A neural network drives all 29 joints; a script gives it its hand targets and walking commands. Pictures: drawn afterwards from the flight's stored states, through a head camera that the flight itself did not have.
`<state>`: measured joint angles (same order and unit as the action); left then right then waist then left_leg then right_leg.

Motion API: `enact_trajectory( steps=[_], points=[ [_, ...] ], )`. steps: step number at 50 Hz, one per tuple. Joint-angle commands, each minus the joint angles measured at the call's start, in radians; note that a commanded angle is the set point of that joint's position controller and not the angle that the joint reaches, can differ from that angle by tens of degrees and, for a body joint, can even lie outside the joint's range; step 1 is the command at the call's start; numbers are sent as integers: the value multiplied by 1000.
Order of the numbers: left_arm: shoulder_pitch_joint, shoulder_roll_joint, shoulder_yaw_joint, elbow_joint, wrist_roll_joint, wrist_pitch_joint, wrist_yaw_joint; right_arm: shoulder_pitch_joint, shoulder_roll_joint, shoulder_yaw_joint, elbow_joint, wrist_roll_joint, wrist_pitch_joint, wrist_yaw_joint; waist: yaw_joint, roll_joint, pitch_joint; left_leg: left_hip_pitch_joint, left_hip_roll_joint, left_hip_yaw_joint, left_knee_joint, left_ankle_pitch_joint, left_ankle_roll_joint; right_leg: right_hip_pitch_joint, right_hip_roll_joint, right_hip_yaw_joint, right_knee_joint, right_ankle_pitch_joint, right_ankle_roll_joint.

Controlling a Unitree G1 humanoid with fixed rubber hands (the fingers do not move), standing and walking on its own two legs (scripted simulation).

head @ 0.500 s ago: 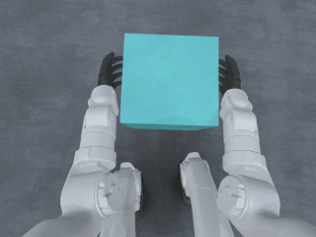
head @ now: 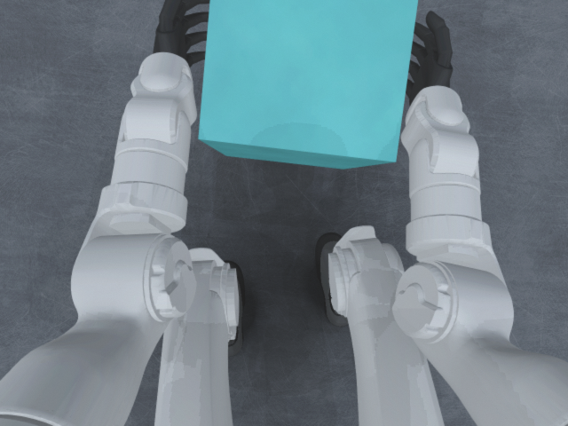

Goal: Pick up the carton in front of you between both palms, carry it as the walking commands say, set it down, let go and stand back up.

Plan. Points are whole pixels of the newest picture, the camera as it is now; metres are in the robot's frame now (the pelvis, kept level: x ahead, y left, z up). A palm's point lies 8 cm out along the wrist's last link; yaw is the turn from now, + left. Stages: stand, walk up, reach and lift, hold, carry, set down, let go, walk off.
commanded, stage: set down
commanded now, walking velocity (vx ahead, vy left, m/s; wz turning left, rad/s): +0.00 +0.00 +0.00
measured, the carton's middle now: (298, 86) +0.52 -0.06 -0.20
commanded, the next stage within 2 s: none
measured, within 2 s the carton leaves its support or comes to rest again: rests again in 1.30 s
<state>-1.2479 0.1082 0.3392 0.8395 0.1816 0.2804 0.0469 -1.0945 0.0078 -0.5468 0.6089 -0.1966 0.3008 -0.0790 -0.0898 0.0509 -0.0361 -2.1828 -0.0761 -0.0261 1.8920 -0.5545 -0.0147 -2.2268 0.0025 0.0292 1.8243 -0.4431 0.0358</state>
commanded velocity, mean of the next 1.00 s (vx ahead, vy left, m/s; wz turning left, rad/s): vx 0.00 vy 0.00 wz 0.00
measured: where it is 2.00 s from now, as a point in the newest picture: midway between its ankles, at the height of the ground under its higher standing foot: (283, 309)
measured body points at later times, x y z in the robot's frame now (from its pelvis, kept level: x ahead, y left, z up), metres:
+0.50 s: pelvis +0.01 +0.01 -0.07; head +0.37 +0.00 +0.19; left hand +0.58 +0.07 -0.24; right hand +0.52 -0.23 -0.22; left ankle +0.09 +0.11 -0.42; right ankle +0.13 -0.13 -0.42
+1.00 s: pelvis +0.00 +0.01 -0.08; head +0.36 +0.01 +0.18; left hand +0.57 +0.07 -0.26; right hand +0.51 -0.23 -0.24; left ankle +0.09 +0.11 -0.42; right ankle +0.13 -0.13 -0.42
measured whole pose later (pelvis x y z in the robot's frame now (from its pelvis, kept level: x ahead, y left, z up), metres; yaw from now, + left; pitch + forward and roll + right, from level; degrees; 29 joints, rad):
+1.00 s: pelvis +0.00 +0.01 -0.08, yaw -1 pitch +40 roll -3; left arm -1.48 0.25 0.15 1.10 0.08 0.20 0.06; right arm -1.35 -0.20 -0.50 0.97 -0.06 0.20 -0.02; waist -0.13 0.00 0.26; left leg -2.29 -0.09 -0.02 2.21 -0.63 0.00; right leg -2.32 0.02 0.03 2.12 -0.50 0.07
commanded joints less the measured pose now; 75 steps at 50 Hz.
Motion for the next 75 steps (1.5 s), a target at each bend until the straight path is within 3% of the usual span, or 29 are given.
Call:
enact_trajectory(
  steps=[1,10,15,21,31,43,65,68,70,73,75],
  points=[
    [-553,-883,-402,6,-122,-32,-203,-685,778,518,7,138,-29,252,-65,42,-1103,455,-107,73,-149,203,-1,700,118,-126,-54,264,18],
    [-662,-812,-471,25,-187,-55,-179,-788,691,521,14,203,-54,262,-99,77,-1070,493,-89,64,-25,247,1,618,93,-145,68,288,19],
    [-723,-785,-509,-5,-217,-85,-168,-752,753,512,75,271,-65,271,-66,112,-1049,511,-79,66,28,311,7,599,95,-136,128,354,23],
    [-677,-804,-509,4,-216,-91,-167,-733,787,523,101,306,-61,291,-26,94,-1032,510,-75,64,62,361,18,562,98,-135,165,385,30],
    [-684,-769,-476,50,-221,-118,-178,-724,729,467,152,274,-93,274,-58,99,-862,386,-74,53,88,294,22,489,100,-124,190,337,18],
    [-720,-662,-428,105,-191,-133,-178,-721,655,354,266,232,-108,278,-61,136,-689,329,-65,40,93,209,23,396,98,-112,206,238,2],
    [-528,-467,-291,222,-42,-107,-183,-644,476,231,383,165,-124,276,2,52,-431,256,-40,10,104,164,43,318,91,-86,222,164,7],
    [-526,-390,-285,214,-33,-118,-166,-624,411,209,390,165,-145,252,5,50,-449,279,-29,14,110,175,31,351,84,-94,228,184,20],
    [-493,-165,-245,215,-30,-140,-118,-546,203,145,396,158,-174,197,3,54,-474,311,-12,18,114,180,15,395,71,-103,232,202,30],
    [-451,321,-208,203,-71,-184,5,-404,-284,71,423,192,-243,52,-6,58,-550,368,14,14,116,201,-10,463,49,-101,230,248,40],
    [-523,396,-258,207,-151,-201,41,-422,-378,114,454,265,-277,2,-26,69,-599,381,26,0,123,216,-18,487,39,-93,236,279,39]
  ],
)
